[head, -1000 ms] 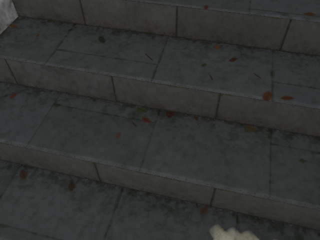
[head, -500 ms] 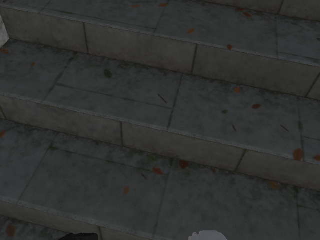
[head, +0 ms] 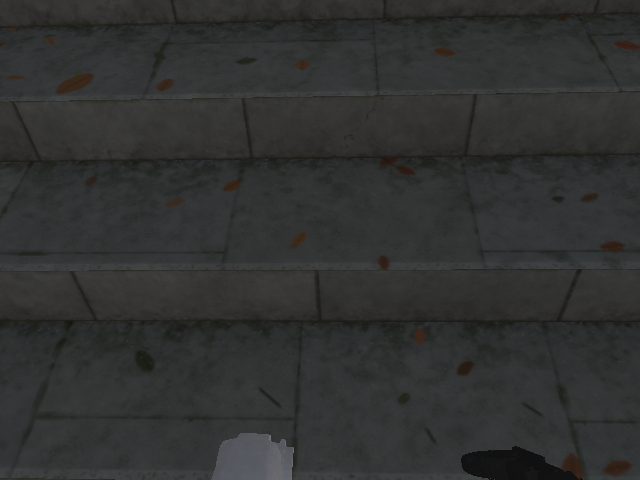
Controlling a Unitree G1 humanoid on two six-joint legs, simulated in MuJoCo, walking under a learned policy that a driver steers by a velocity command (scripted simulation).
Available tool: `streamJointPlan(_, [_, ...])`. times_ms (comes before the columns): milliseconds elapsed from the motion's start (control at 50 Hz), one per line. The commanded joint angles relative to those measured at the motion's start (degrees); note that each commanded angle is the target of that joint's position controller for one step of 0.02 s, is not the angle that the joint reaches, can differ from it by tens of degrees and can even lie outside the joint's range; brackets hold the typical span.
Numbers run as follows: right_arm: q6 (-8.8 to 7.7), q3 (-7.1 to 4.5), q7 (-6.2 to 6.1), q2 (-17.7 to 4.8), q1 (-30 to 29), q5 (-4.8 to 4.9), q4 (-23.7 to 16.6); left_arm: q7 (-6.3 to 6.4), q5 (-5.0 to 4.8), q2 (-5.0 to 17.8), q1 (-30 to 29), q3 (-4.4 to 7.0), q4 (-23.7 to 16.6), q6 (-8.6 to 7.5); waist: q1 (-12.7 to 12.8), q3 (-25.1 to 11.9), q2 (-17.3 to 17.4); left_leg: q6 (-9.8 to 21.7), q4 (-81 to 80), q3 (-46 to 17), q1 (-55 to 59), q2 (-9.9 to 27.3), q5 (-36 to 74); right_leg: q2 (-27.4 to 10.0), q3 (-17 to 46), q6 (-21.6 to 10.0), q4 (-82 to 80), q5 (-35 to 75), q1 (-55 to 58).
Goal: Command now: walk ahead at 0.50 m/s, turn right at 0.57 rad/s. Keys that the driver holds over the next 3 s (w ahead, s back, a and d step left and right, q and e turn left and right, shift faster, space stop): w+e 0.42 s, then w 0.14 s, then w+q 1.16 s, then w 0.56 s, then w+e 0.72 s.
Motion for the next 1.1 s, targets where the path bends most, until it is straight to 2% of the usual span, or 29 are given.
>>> streamJointPlan(20, [1.23, 0.01, -0.26, -1.0, -18.8, -1.85, -9.2, -0.67, -2.31, 5.9, 0.3, 0.37, -3.0, -0.81, 0.5, 7.9, -4.3, -2.7, -19.5, 6.9, 4.5, 1.2, -9.3, -16.0, 21.2, -10.1, -19.7, 21.8, -4.1])
streamJointPlan(80, [2.83, -1.33, 2.22, -3.4, -15.3, 0.75, -11.0, -1.27, -3.97, 13.5, -4.6, 2.6, -6.6, -2.2, -6.3, 4.5, -11.0, -4.0, -34.5, 15.4, 42.8, -6.3, -7.8, -18.3, 13.6, -10.1, -18.4, 98.8, -13.8])
streamJointPlan(100, [2.58, -2.72, 1.47, -7.2, -12.8, 1.75, -10.4, -1.04, -5.39, 16.6, -4.2, 4.37, -7.1, -2.36, -6.8, 3.2, -9.4, -4.3, -47.4, 14.9, 44.0, -9.9, -12.8, -19.3, 14.0, -7.9, -13.4, 110.6, -4.0])
streamJointPlan(120, [2.05, -4.14, 0.0, -9.1, -2.0, 2.18, -7.7, -1.91, -4.04, 17.7, -5.5, 5.8, -5.4, -2.2, -10.9, -2.0, -9.1, -1.7, -55.8, 7.2, 56.6, -8.7, -9.0, -17.7, 11.4, -3.7, -0.2, 115.6, -4.3])
streamJointPlan(140, [1.23, -5.42, -0.71, -10.7, 19.2, 1.63, -1.5, -1.55, -0.63, 10.0, -1.3, 4.65, -5.8, -2.27, -12.7, -24.7, 6.3, 10.3, -55.5, -11.8, 87.7, 3.3, 21.5, -13.6, 10.5, 0.4, 21.2, 94.2, -13.5])
streamJointPlan(160, [1.24, -5.8, -0.86, -11.8, 35.3, -0.56, 5.9, -2.79, 0.27, 3.9, -1.9, 3.22, -7.4, -1.37, -16.0, -30.1, 25.5, 25.4, -76.1, -48.3, 102.8, 20.3, 4.7, 1.3, 10.2, 3.8, 46.8, 18.0, -35.8])
streamJointPlan(180, [0.59, -5.43, -2.26, -11.7, 33.2, -3.28, 4.9, -3.51, -4.15, 10.6, -14.2, 5.67, -7.9, -0.44, -19.5, -7.6, 12.7, 16.4, -84.1, -53.3, 83.0, 17.6, -29.0, -1.6, 8.9, 1.7, 71.0, 22.2, -49.6])
streamJointPlan(200, [-0.77, -5.9, -2.04, -12.0, 22.5, -1.26, 6.2, -2.71, -5.46, 9.5, -16.1, 6.24, -7.0, -0.36, -13.9, 3.4, 8.9, 14.0, -83.8, -45.8, 67.8, 17.2, -35.8, -4.8, 5.5, 0.6, 77.4, 26.5, -53.1])
streamJointPlan(240, [-1.31, -2.83, -0.76, 1.9, 14.3, 1.04, 11.5, -0.12, -2.63, 5.8, -20.6, 5.39, -9.1, 0.74, -6.7, 1.0, -5.0, 12.3, -83.9, -26.6, 59.1, 17.0, -20.1, -7.2, 2.6, -4.8, 80.8, 24.8, -51.8])
streamJointPlan(280, [-2.66, -1.19, -1.46, 8.4, 8.2, 1.5, 14.1, 0.33, -3.04, -0.7, -20.9, 3.22, -10.5, 2.68, -0.2, 1.4, 0.1, 7.1, -87.3, -11.8, 55.1, 11.6, -7.2, -10.1, 2.1, -7.6, 79.8, 22.7, -52.3])
streamJointPlan(340, [-3.66, -2.73, -1.35, 4.4, 9.1, -2.42, 16.2, -0.54, -5.09, -0.3, -27.5, 1.74, -13.7, 3.46, 0.3, 4.0, -0.8, 5.0, -92.8, 4.2, 51.1, 9.4, -4.2, -11.9, -4.3, -7.4, 78.8, 18.0, -55.0])
streamJointPlan(400, [-3.75, -2.12, -1.07, 1.9, 18.3, -4.6, 19.4, -1.17, -5.9, 0.7, -34.9, 1.23, -16.5, 3.31, -2.1, 3.0, 6.8, 5.9, -96.0, 7.2, 57.9, 10.1, 3.1, -12.1, -7.2, -8.6, 92.0, 17.3, -63.3])
streamJointPlan(440, [-3.23, -1.75, -0.73, 0.5, 26.3, -6.16, 23.3, 0.08, -5.93, 1.6, -40.2, 0.51, -18.9, 3.31, -5.2, 5.5, 1.4, 5.5, -95.4, 5.9, 71.4, 12.3, 3.5, -11.3, -3.4, -9.8, 90.6, 14.4, -77.1])
streamJointPlan(540, [-3.75, -1.32, 1.21, 2.2, 35.9, -6.61, 28.2, 3.03, -5.2, 3.1, -54.9, -0.04, -27.1, 5.57, -7.5, 5.9, 2.5, 6.3, -102.1, 5.0, 84.0, 15.6, 8.3, -15.7, -8.9, -8.7, 68.2, 17.4, -82.9])
streamJointPlan(560, [-3.64, -1.5, 2.29, 1.7, 31.4, -4.59, 26.0, 1.79, -3.44, 2.5, -58.9, -0.61, -28.6, 7.41, -6.2, 6.2, 2.7, 7.3, -106.9, 10.6, 72.5, 13.2, 10.7, -17.3, -16.1, -7.9, 56.0, 18.0, -67.5])
streamJointPlan(580, [-3.42, -1.71, 3.72, 0.0, 31.3, -2.81, 26.2, 0.62, -3.55, 0.7, -64.8, -1.71, -30.8, 9.32, -6.2, 6.2, 5.4, 7.6, -111.0, 10.8, 60.1, 13.2, 13.8, -16.0, -17.6, -6.1, 52.3, 7.2, -51.0])
streamJointPlan(640, [-5.4, -3.46, 3.16, -8.9, 32.4, 0.45, 24.8, -0.18, -4.49, 2.2, -55.1, -0.48, -26.1, 8.79, -1.9, 3.4, 10.5, 8.4, -99.8, 12.4, 75.1, 14.2, 62.2, -7.6, -21.7, -2.4, 38.3, 0.6, -38.4])
streamJointPlan(660, [-5.97, -6.36, -1.9, -14.3, 31.8, 4.39, 24.8, 4.26, -6.82, 2.7, -34.2, 1.63, -20.0, 5.69, 1.6, 2.1, 7.3, 4.7, -86.0, 11.7, 78.4, 13.6, 75.0, -2.8, -28.6, -1.0, 28.6, -10.0, -22.1])
streamJointPlan(680, [-7.13, -6.18, -3.62, -14.9, 32.8, 5.43, 24.4, 6.14, -6.97, 5.8, -24.4, 3.37, -16.9, 3.64, 6.3, -3.7, 10.2, 2.3, -71.6, 9.1, 71.9, 13.9, 75.2, -4.8, -20.3, -0.5, 24.9, -3.7, -5.4])
streamJointPlan(700, [-6.71, -2.21, 4.53, -1.1, 39.2, -4.81, 24.9, 3.97, -5.88, 6.6, -24.7, 1.33, -17.9, 5.07, 5.3, -20.4, 2.1, 2.9, -57.4, 1.7, 41.4, 8.2, 48.1, -18.2, 9.9, -11.6, 17.3, 9.0, 22.0])
streamJointPlan(720, [-5.75, -5.14, 6.81, -3.7, 34.6, -1.14, 23.9, 3.38, -1.65, 13.4, -10.0, 4.4, -13.1, 6.8, 8.8, -21.1, -3.2, 0.3, -34.7, -5.7, 39.0, -1.0, 8.0, -26.6, 35.5, -13.6, -1.7, 8.8, 17.7])
streamJointPlan(740, [-4.94, -5.64, 7.45, -0.2, 32.6, 1.53, 24.4, 3.37, -1.88, 15.8, -6.2, 6.96, -7.8, 5.23, 8.0, -13.1, -3.4, 0.3, -12.4, -12.7, 35.0, -1.1, 11.3, -28.9, 35.4, -12.0, -6.2, 5.2, 7.0])
streamJointPlan(780, [-6.4, -6.15, 4.28, 0.7, 24.1, 1.92, 21.2, 4.58, -4.44, 10.1, -17.5, 5.95, -6.3, 2.12, 1.9, -5.0, -5.0, 1.6, 7.0, -11.4, 25.3, -0.2, 6.9, -27.3, 20.9, -12.2, -4.2, 6.1, -5.3])
streamJointPlan(820, [-4.89, -5.22, 2.0, 3.5, 18.7, 1.96, 19.5, 3.64, -3.08, -1.0, -30.2, 2.91, -6.7, 1.81, -4.6, -4.6, 3.5, 4.9, 9.6, -11.0, 23.5, 2.7, 9.2, -28.4, 11.6, -8.4, -6.4, 9.2, -13.4])
streamJointPlan(860, [-2.61, -5.32, 1.08, 3.7, 15.1, 2.51, 17.1, 3.13, -2.82, -4.9, -30.7, 2.02, -5.2, 0.57, -7.9, -1.9, 6.1, 6.5, 6.7, -8.8, 20.3, 4.4, 5.7, -27.4, 1.9, -6.4, -8.4, 15.3, -16.4])
streamJointPlan(920, [-0.95, -4.9, 1.95, 3.3, 10.6, 2.98, 14.9, 3.74, -1.62, -1.9, -30.2, 3.23, -5.5, -0.3, -8.2, 1.6, -3.5, 7.7, 15.0, -4.4, 15.3, 3.6, -6.8, -24.0, -10.8, -5.7, -14.7, 16.4, -15.2])
streamJointPlan(960, [-0.66, -3.27, 2.1, 3.5, 5.6, 2.74, 11.1, 3.72, 1.33, -1.5, -24.5, 2.69, -1.3, -0.22, -7.5, 3.5, -1.0, 11.0, 20.1, -6.4, 3.2, 4.0, -8.8, -24.8, -12.9, -4.6, -16.2, 15.4, -8.3])
streamJointPlan(1060, [0.52, -3.08, 0.26, -2.9, -9.6, 2.96, 1.7, 3.84, 3.58, 2.3, -14.0, 2.11, 1.8, -0.95, -4.2, 2.2, 0.8, 8.6, -6.3, -0.1, -1.4, 8.6, -0.5, -23.0, -20.8, -2.8, -21.5, 14.4, 1.7])
streamJointPlan(1100, [3.03, -1.88, 2.04, -1.3, -17.4, 3.41, -0.4, 1.2, 0.27, 7.0, -17.4, 3.15, -2.0, -0.13, -1.5, 3.4, -1.8, 3.9, -23.0, 6.9, 22.1, 5.1, -16.8, -24.2, -24.0, -5.0, -31.3, 18.4, -12.7])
